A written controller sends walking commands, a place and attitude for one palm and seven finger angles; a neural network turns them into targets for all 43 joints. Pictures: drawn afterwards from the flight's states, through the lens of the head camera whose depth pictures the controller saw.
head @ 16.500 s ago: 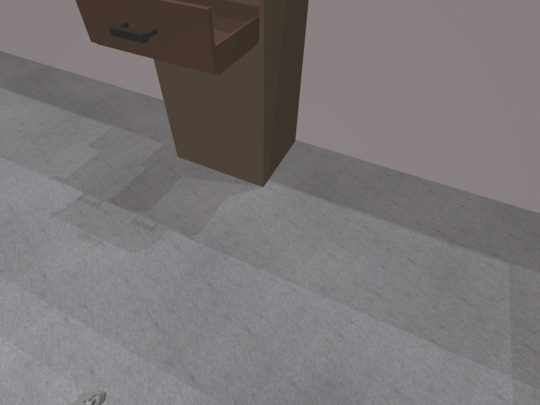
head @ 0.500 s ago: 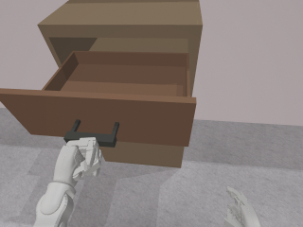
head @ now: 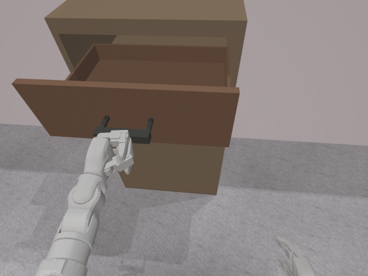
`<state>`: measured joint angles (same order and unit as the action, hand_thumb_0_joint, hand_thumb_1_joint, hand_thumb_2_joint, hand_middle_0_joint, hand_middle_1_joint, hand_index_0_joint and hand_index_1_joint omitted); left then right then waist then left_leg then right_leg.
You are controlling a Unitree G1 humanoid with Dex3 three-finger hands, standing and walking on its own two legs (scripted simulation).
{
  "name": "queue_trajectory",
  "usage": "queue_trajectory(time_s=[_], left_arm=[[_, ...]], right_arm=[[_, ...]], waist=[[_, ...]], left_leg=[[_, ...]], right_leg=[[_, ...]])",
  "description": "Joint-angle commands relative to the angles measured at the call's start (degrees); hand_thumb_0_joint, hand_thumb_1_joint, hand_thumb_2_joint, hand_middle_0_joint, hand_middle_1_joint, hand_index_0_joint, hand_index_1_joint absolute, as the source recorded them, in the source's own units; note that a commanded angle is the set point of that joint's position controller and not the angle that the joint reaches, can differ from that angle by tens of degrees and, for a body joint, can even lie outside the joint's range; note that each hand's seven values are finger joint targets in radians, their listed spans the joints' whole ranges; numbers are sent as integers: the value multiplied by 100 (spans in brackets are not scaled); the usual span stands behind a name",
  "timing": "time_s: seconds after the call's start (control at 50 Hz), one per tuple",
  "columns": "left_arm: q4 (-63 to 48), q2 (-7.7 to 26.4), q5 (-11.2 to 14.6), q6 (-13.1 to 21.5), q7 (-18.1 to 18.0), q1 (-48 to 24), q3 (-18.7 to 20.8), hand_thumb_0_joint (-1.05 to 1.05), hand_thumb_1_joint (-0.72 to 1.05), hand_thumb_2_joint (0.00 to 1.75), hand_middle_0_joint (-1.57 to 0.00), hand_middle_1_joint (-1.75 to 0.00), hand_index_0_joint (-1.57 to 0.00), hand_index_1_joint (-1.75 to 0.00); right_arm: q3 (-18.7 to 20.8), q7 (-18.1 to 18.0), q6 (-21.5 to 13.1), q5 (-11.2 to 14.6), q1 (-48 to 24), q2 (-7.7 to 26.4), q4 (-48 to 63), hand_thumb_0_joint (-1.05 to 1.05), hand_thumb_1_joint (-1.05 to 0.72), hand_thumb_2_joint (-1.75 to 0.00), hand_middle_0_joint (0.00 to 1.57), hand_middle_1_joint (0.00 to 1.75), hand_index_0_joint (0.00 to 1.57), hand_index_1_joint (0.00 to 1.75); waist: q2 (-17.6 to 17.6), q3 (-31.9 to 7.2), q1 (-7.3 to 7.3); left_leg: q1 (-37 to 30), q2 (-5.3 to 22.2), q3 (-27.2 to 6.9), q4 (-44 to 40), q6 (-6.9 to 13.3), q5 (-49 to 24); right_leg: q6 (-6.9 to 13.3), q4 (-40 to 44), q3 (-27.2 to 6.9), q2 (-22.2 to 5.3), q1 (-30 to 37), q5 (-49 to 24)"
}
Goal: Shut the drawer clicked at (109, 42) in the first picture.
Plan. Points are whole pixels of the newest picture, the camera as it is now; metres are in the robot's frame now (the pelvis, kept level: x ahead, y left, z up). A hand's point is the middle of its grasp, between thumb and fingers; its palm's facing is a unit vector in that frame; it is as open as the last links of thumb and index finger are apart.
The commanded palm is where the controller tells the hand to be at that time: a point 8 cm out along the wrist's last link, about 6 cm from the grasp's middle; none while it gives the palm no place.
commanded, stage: push the drawer shut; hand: left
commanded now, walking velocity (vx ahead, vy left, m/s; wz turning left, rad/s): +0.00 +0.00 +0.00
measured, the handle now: (125, 128) +0.42 +0.16 +0.10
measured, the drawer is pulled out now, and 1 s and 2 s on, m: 0.24 0.11 0.00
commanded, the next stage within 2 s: none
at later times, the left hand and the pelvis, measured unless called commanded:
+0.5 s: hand (139, 133) +0.41 +0.12 +0.09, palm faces -0.07 -1.00 -0.05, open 2.8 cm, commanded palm +0.40 +0.18 +0.10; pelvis +0.01 +0.01 +0.00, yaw -1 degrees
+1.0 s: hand (144, 115) +0.47 +0.12 +0.09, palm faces -0.05 -1.00 -0.04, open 2.8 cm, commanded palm +0.46 +0.18 +0.10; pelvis +0.01 +0.00 -0.01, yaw -1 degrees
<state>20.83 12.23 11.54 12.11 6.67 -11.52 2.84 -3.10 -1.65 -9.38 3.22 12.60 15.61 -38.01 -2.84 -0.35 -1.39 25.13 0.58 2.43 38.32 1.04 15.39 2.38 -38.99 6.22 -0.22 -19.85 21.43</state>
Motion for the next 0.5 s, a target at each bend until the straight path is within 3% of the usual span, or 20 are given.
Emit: queue_trajectory(time_s=[0.0,0.04,0.06,0.08,0.12,0.16,0.18,0.24,0.28,0.3,0.32,0.36,0.38,0.4,0.44,0.48], left_arm=[[-879,637,75,409,-138,-2597,350,0,90,90,-140,-160,-140,-160],[-810,574,59,416,-154,-2870,282,0,90,90,-140,-160,-140,-160],[-725,492,68,407,-159,-2966,220,0,90,90,-140,-160,-140,-160],[-593,695,35,425,-188,-3072,346,0,90,90,-140,-160,-140,-160],[-476,697,24,441,-186,-3140,406,0,90,90,-140,-160,-140,-160],[-410,695,4,466,-197,-3418,382,0,90,90,-140,-160,-140,-160],[-229,774,-39,477,-238,-3378,457,0,90,90,-140,-160,-140,-160],[-174,494,-40,507,-248,-3594,257,0,90,90,-140,-160,-140,-160],[164,796,-81,529,-305,-3732,473,0,90,90,-140,-160,-140,-160],[77,566,-82,575,-287,-3948,278,0,90,90,-140,-160,-140,-160],[111,554,-83,583,-286,-3992,317,0,90,90,-140,-160,-140,-160],[188,774,-101,599,-301,-4016,524,0,90,90,-140,-160,-140,-160],[252,933,-144,626,-324,-3958,624,0,90,90,-140,-160,-140,-160],[275,679,-118,631,-297,-3981,459,0,90,90,-140,-160,-140,-160],[412,716,-101,640,-282,-4108,508,0,90,90,-140,-160,-140,-160],[690,866,-116,670,-305,-4246,605,0,90,90,-140,-160,-140,-160]], right_arm=[[308,-42,-210,30,-373,689,766,0,-90,-90,20,30,20,30],[324,-37,-200,33,-319,696,754,0,-90,-90,20,30,20,30],[328,-36,-185,34,-278,696,747,0,-90,-90,20,30,20,30],[343,-39,-163,33,-221,737,698,0,-90,-90,20,30,20,30],[349,-20,-123,21,-172,729,708,0,-90,-90,20,30,20,30],[353,-24,-97,23,-122,724,682,0,-90,-90,20,30,20,30],[376,-16,-68,14,-57,748,622,0,-90,-90,20,30,20,30],[394,30,-45,9,37,727,627,0,-90,-90,20,30,20,30],[411,6,16,3,135,790,529,0,-90,-90,20,30,20,30],[412,15,19,4,134,750,550,0,-90,-90,20,30,20,30],[427,30,17,-3,164,747,547,0,-90,-90,20,30,20,30],[441,45,36,-19,246,766,529,0,-90,-90,20,30,20,30],[450,41,70,-25,287,789,500,0,-90,-90,20,30,20,30],[442,62,78,-30,282,746,533,0,-90,-90,20,30,20,30],[448,67,108,-21,317,753,522,0,-90,-90,20,30,20,30],[450,55,155,-20,382,778,459,0,-90,-90,20,30,20,30]], waist=[[335,-1158,-199],[244,-1248,-246],[388,-1220,-282],[551,-1187,-310],[316,-1362,-243],[230,-1425,-281],[424,-1386,-306],[202,-1557,-325],[693,-1414,-391],[471,-1460,-422],[273,-1587,-383],[234,-1808,-335],[378,-1827,-341],[275,-1828,-339],[279,-1777,-365],[661,-1587,-416]], left_leg=[[-1012,-35,-421,-582,78,273],[-1139,-25,-435,-574,69,209],[-1116,-20,-432,-574,76,208],[-1040,-6,-430,-555,99,215],[-1083,-42,-403,-545,87,94],[-1191,-33,-424,-534,77,-7],[-1150,-2,-432,-524,94,-47],[-1302,-13,-449,-486,71,-243],[-1110,21,-449,-471,109,-137],[-1181,-6,-422,-466,106,-181],[-1248,-15,-415,-442,90,-258],[-1351,-16,-435,-405,79,-476],[-1341,15,-439,-394,94,-585],[-1331,-10,-418,-399,85,-630],[-1306,-8,-402,-364,80,-653],[-1073,5,-390,-361,117,-484]], right_leg=[[-199,958,-560,-27,-478,-236],[-186,905,-515,-6,-540,-359],[-201,908,-501,2,-561,-383],[-222,929,-532,3,-571,-352],[-195,892,-546,4,-484,-482],[-179,850,-513,18,-515,-610],[-199,855,-496,29,-546,-622],[-173,768,-452,51,-600,-853],[-217,812,-468,67,-632,-744],[-210,796,-485,65,-662,-816],[-190,759,-474,57,-648,-895],[-169,699,-467,62,-555,-1122],[-182,690,-463,66,-511,-1201],[-177,672,-457,70,-498,-1282],[-174,673,-460,79,-548,-1338],[-207,732,-495,87,-544,-1214]])
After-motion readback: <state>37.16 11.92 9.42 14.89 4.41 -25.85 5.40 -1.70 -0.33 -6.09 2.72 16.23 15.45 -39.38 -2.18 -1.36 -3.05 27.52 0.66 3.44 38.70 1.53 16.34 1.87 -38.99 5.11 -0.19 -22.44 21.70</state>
